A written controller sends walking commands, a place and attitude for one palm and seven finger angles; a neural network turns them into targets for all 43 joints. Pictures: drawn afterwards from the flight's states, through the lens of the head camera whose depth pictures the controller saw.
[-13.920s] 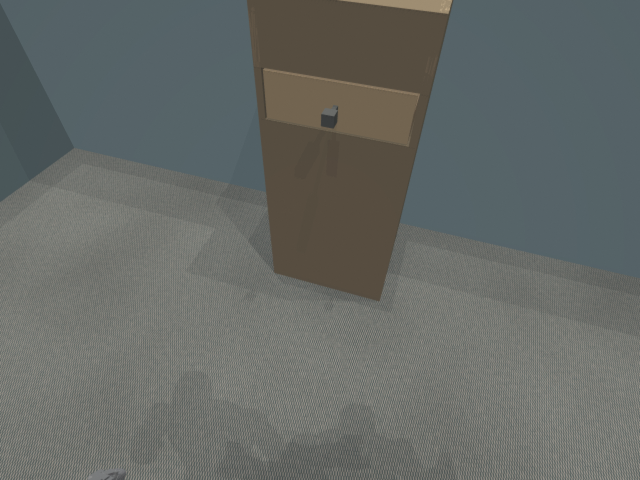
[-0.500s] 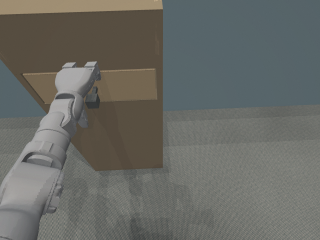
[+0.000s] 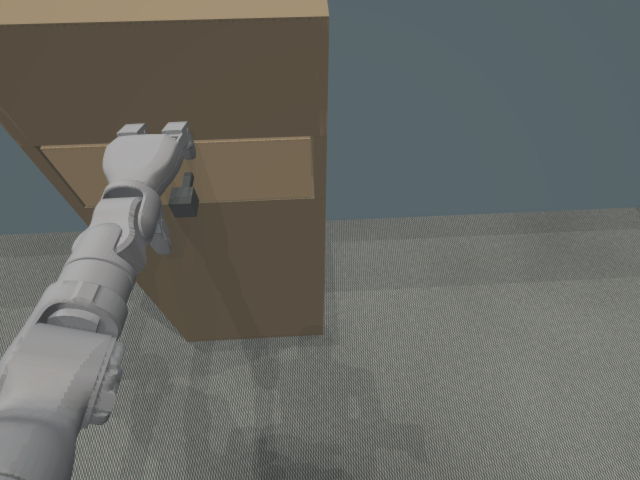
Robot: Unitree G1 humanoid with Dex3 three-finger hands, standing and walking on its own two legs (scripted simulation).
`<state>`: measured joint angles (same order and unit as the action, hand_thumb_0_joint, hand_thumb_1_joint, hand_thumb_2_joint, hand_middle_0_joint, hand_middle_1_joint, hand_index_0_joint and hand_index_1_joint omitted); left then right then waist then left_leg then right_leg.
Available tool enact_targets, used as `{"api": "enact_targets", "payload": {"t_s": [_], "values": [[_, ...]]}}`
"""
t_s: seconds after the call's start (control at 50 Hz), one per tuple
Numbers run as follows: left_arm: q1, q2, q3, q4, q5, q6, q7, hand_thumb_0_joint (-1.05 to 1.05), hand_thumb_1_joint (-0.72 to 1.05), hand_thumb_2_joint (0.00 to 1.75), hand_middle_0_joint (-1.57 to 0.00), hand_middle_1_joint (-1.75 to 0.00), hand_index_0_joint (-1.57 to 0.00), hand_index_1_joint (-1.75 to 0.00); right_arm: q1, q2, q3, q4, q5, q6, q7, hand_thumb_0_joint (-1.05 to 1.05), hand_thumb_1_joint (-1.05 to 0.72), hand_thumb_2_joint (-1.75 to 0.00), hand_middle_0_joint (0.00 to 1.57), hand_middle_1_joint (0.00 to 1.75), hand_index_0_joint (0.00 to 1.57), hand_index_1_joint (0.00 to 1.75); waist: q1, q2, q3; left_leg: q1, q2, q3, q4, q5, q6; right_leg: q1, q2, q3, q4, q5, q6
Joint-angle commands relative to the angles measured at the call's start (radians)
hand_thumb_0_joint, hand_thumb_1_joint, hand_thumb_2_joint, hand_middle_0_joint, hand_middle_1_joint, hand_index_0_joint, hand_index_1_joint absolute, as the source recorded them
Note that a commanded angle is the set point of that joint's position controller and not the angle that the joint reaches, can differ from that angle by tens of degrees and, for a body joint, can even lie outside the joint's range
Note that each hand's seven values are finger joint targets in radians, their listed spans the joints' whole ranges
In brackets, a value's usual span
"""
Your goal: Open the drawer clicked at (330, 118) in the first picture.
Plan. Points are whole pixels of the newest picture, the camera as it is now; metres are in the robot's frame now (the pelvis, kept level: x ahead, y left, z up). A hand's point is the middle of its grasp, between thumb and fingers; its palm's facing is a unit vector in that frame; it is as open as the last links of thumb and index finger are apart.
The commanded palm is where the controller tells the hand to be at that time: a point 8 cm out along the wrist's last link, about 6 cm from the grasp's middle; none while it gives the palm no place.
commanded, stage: move the hooked fingers above the handle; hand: left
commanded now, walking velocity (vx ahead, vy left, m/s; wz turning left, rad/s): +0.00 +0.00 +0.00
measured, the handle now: (185, 193) +0.53 +0.19 +0.01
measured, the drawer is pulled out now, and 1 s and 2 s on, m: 0.00 0.00 0.00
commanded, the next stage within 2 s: lower the fingers behind the handle in 0.22 s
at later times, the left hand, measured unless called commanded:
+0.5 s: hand (169, 196) +0.48 +0.20 +0.05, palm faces -0.08 -0.01 -1.00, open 13.8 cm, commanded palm +0.47 +0.20 +0.11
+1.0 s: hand (169, 215) +0.47 +0.20 +0.02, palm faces -0.12 -0.02 -0.99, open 13.8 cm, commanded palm +0.46 +0.21 +0.08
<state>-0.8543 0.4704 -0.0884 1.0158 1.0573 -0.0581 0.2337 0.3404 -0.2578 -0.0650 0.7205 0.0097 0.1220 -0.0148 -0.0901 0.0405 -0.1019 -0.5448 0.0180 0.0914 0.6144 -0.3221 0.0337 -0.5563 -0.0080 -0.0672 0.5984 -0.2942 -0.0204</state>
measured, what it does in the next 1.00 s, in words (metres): stands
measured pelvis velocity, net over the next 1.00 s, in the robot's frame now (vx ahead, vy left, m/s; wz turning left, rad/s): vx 0.00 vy -0.01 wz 0.00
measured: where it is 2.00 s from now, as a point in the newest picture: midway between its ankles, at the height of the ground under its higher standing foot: outside the picture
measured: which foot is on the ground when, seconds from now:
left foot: down 0.00-1.00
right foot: down 0.00-1.00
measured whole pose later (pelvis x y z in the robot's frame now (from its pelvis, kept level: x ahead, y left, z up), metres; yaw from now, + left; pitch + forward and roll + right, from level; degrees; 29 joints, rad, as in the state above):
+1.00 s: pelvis +0.00 -0.01 -0.01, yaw +0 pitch +17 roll +0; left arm -0.81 0.49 -0.06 1.07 1.08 -0.10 0.25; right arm 0.35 -0.26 -0.06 0.71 0.00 0.11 -0.04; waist -0.11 0.04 -0.11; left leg -0.62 0.03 0.08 0.67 -0.34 0.02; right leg -0.63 0.00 -0.07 0.65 -0.31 -0.03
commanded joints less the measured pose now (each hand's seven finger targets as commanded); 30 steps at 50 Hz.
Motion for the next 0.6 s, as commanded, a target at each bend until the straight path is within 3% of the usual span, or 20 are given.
{"api": "enact_targets", "payload": {"t_s": [0.0,0.04,0.06,0.1,0.16,0.22,0.26,0.3,0.34,0.38,0.4,0.44,0.46,0.48,0.5,0.56,0.58], "values": [[-0.471,0.219,0.061,-0.190,-0.004,0.019,0.028,0.00,-0.50,0.30,-0.30,-1.20,-0.30,-1.20,0.098,-0.155,-0.044,-0.078,-0.004,-0.015,-0.015,0.00,-0.90,-0.90,0.20,0.30,0.20,0.30,-0.008,0.012,-0.421,0.254,-0.026,-0.064,-0.026,0.455,0.010,0.184,0.042,0.046,-0.029,0.363,-0.013],[-0.446,0.175,0.035,-0.176,-0.009,0.023,0.014,0.00,-0.50,0.30,-0.30,-1.20,-0.30,-1.20,0.094,-0.152,-0.044,-0.083,-0.002,-0.013,-0.012,0.00,-0.90,-0.90,0.20,0.30,0.20,0.30,-0.009,0.002,-0.386,0.255,-0.022,-0.065,-0.026,0.462,0.008,0.164,0.043,0.041,-0.033,0.356,-0.012],[-0.447,0.185,0.043,-0.158,-0.009,0.022,0.007,0.00,-0.50,0.30,-0.30,-1.20,-0.30,-1.20,0.094,-0.155,-0.042,-0.082,-0.001,-0.010,-0.013,0.00,-0.90,-0.90,0.20,0.30,0.20,0.30,-0.018,-0.025,-0.369,0.247,-0.020,-0.068,-0.024,0.469,0.008,0.163,0.042,0.041,-0.035,0.358,-0.012],[-0.452,0.179,0.041,-0.199,-0.010,0.011,0.005,0.00,-0.50,0.30,-0.30,-1.20,-0.30,-1.20,0.087,-0.153,-0.044,-0.094,-0.002,-0.010,-0.013,0.00,-0.90,-0.90,0.20,0.30,0.20,0.30,-0.006,-0.010,-0.391,0.258,-0.021,-0.068,-0.025,0.458,0.009,0.163,0.042,0.043,-0.031,0.351,-0.012],[-0.445,0.248,0.097,-0.202,-0.002,0.002,0.015,0.00,-0.50,0.30,-0.30,-1.20,-0.30,-1.20,0.083,-0.156,-0.038,-0.096,-0.006,-0.006,-0.018,0.00,-0.90,-0.90,0.20,0.30,0.20,0.30,0.003,-0.035,-0.390,0.230,-0.023,-0.065,-0.024,0.459,0.010,0.193,0.039,0.045,-0.026,0.365,-0.013],[-0.450,0.252,0.097,-0.200,0.007,0.009,0.035,0.00,-0.50,0.30,-0.30,-1.20,-0.30,-1.20,0.074,-0.151,-0.035,-0.100,-0.003,-0.008,-0.018,0.00,-0.90,-0.90,0.20,0.30,0.20,0.30,0.005,-0.014,-0.368,0.209,-0.026,-0.060,-0.030,0.425,0.008,0.184,0.039,0.043,-0.023,0.349,-0.013],[-0.482,0.279,0.113,-0.217,0.011,0.009,0.045,0.00,-0.50,0.30,-0.30,-1.20,-0.30,-1.20,0.076,-0.154,-0.037,-0.099,-0.005,-0.010,-0.021,0.00,-0.90,-0.90,0.20,0.30,0.20,0.30,0.001,-0.011,-0.401,0.214,-0.027,-0.059,-0.023,0.431,0.010,0.196,0.038,0.050,-0.022,0.356,-0.013],[-0.474,0.268,0.107,-0.238,0.015,0.009,0.048,0.00,-0.50,0.30,-0.30,-1.20,-0.30,-1.20,0.080,-0.147,-0.042,-0.098,-0.006,-0.013,-0.019,0.00,-0.90,-0.90,0.20,0.30,0.20,0.30,0.011,0.035,-0.448,0.249,-0.026,-0.060,-0.017,0.479,0.006,0.204,0.039,0.049,-0.014,0.383,-0.014],[-0.438,0.170,0.042,-0.209,0.002,0.019,0.037,0.00,-0.50,0.30,-0.30,-1.20,-0.30,-1.20,0.088,-0.144,-0.047,-0.091,-0.005,-0.012,-0.013,0.00,-0.90,-0.90,0.20,0.30,0.20,0.30,-0.007,0.009,-0.414,0.262,-0.022,-0.062,-0.009,0.506,0.005,0.173,0.042,0.040,-0.018,0.390,-0.011],[-0.426,0.130,0.008,-0.164,-0.010,0.025,0.020,0.00,-0.50,0.30,-0.30,-1.20,-0.30,-1.20,0.095,-0.150,-0.045,-0.082,-0.002,-0.008,-0.011,0.00,-0.90,-0.90,0.20,0.30,0.20,0.30,-0.026,-0.032,-0.364,0.245,-0.020,-0.068,-0.013,0.475,0.006,0.148,0.043,0.039,-0.028,0.368,-0.008],[-0.446,0.116,-0.009,-0.178,-0.013,0.022,0.014,0.00,-0.50,0.30,-0.30,-1.20,-0.30,-1.20,0.094,-0.152,-0.046,-0.080,-0.001,-0.008,-0.011,0.00,-0.90,-0.90,0.20,0.30,0.20,0.30,-0.031,-0.024,-0.360,0.246,-0.022,-0.067,-0.015,0.441,0.008,0.135,0.043,0.042,-0.034,0.348,-0.008],[-0.473,0.141,0.005,-0.181,-0.008,0.011,0.013,0.00,-0.50,0.30,-0.30,-1.20,-0.30,-1.20,0.101,-0.154,-0.045,-0.075,-0.003,-0.010,-0.014,0.00,-0.90,-0.90,0.20,0.30,0.20,0.30,-0.034,-0.019,-0.354,0.232,-0.027,-0.069,-0.015,0.403,0.011,0.132,0.042,0.046,-0.034,0.328,-0.011],[-0.494,0.176,0.036,-0.203,-0.006,-0.005,0.016,0.00,-0.50,0.30,-0.30,-1.20,-0.30,-1.20,0.106,-0.157,-0.046,-0.073,-0.007,-0.010,-0.018,0.00,-0.90,-0.90,0.20,0.30,0.20,0.30,-0.033,-0.033,-0.376,0.232,-0.025,-0.074,-0.011,0.427,0.012,0.149,0.041,0.047,-0.028,0.345,-0.012],[-0.497,0.189,0.046,-0.229,-0.003,-0.018,0.023,0.00,-0.50,0.30,-0.30,-1.20,-0.30,-1.20,0.106,-0.154,-0.048,-0.077,-0.009,-0.011,-0.018,0.00,-0.90,-0.90,0.20,0.30,0.20,0.30,-0.021,0.005,-0.419,0.241,-0.030,-0.071,-0.006,0.429,0.011,0.159,0.040,0.054,-0.020,0.351,-0.012],[-0.476,0.201,0.064,-0.227,0.000,-0.027,0.033,0.00,-0.50,0.30,-0.30,-1.20,-0.30,-1.20,0.106,-0.149,-0.048,-0.078,-0.012,-0.011,-0.019,0.00,-0.90,-0.90,0.20,0.30,0.20,0.30,-0.013,0.007,-0.432,0.235,-0.032,-0.066,0.000,0.443,0.012,0.174,0.040,0.054,-0.013,0.373,-0.013],[-0.434,0.293,0.145,-0.152,0.014,-0.019,0.070,0.00,-0.50,0.30,-0.30,-1.20,-0.30,-1.20,0.107,-0.157,-0.040,-0.070,-0.014,-0.010,-0.022,0.00,-0.90,-0.90,0.20,0.30,0.20,0.30,-0.006,-0.052,-0.391,0.140,-0.036,-0.057,0.001,0.400,0.013,0.202,0.039,0.057,-0.006,0.381,-0.010],[-0.429,0.301,0.144,-0.152,0.019,-0.012,0.083,0.00,-0.50,0.30,-0.30,-1.20,-0.30,-1.20,0.103,-0.156,-0.038,-0.079,-0.011,-0.012,-0.022,0.00,-0.90,-0.90,0.20,0.30,0.20,0.30,0.000,-0.032,-0.400,0.120,-0.040,-0.053,0.000,0.386,0.012,0.207,0.037,0.060,0.000,0.380,-0.009]]}}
